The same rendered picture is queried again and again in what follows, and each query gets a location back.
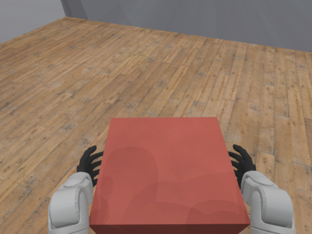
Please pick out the carton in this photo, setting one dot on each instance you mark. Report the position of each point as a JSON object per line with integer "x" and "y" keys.
{"x": 167, "y": 175}

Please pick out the robot right forearm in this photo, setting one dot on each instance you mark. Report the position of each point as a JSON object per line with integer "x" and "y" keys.
{"x": 271, "y": 207}

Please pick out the left robot hand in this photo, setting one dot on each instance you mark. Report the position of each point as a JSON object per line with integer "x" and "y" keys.
{"x": 86, "y": 165}

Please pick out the right robot hand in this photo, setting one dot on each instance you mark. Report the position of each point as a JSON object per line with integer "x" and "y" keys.
{"x": 245, "y": 163}

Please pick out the robot left forearm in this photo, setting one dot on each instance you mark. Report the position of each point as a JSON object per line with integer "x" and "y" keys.
{"x": 68, "y": 208}

